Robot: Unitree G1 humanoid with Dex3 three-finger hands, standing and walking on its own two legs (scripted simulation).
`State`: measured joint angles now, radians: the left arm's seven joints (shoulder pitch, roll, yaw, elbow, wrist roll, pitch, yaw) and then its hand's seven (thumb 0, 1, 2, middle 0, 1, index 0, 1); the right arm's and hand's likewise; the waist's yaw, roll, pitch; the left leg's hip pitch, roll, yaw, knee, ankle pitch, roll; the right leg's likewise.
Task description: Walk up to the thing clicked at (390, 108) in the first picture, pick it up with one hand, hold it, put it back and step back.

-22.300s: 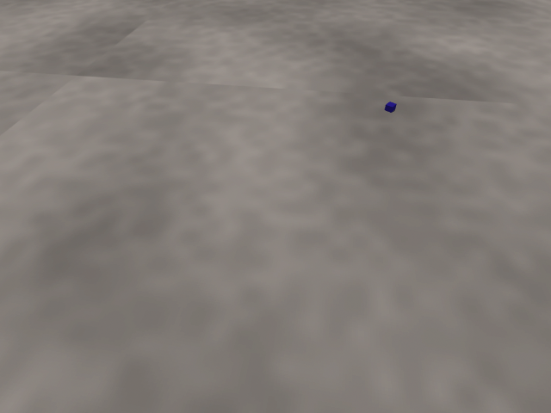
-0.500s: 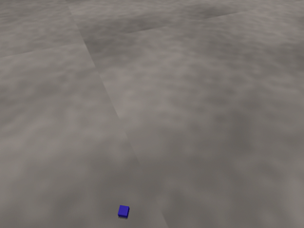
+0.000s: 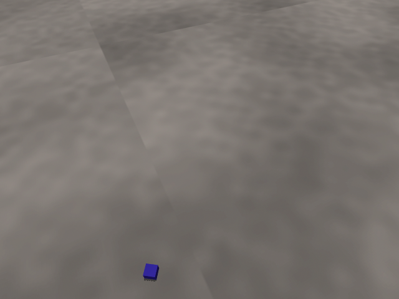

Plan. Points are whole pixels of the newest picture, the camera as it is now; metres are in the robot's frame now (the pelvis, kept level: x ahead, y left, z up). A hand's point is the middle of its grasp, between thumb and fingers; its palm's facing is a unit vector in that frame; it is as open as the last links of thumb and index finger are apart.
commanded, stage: walk up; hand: left
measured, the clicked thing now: (151, 271) +0.42 +0.27 -0.75
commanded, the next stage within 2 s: stand in 1.32 s
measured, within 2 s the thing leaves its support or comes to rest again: neither
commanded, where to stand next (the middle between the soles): +0.07 -0.01 m, yaw +1 degrees
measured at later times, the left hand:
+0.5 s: hand out of the picture +0.13 +0.24 -0.14, palm faces +0.02 -0.94 -0.34, open 7.4 cm
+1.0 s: hand out of the picture +0.10 +0.23 -0.15, palm faces -0.01 -0.95 -0.33, open 7.4 cm
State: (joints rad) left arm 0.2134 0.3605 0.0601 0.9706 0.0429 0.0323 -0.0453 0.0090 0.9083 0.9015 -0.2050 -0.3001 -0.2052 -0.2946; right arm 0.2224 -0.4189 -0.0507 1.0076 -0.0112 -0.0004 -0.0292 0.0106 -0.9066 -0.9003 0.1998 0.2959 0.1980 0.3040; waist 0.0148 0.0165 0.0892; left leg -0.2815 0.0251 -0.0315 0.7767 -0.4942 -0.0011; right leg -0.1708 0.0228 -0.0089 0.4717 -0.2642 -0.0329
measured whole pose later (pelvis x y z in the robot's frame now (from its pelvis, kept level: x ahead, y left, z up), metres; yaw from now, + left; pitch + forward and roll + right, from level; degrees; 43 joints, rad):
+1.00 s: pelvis +0.03 -0.02 +0.01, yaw -1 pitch -2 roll +0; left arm 0.12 0.33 0.03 1.13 0.01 0.00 -0.01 0.01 0.91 0.90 -0.21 -0.30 -0.21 -0.29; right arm 0.12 -0.35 0.00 1.12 -0.01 -0.01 0.00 0.01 -0.91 -0.90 0.20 0.30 0.20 0.30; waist 0.00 0.00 0.06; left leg -0.09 0.03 0.03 0.32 -0.18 -0.01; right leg -0.04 0.06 0.00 0.29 -0.20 -0.05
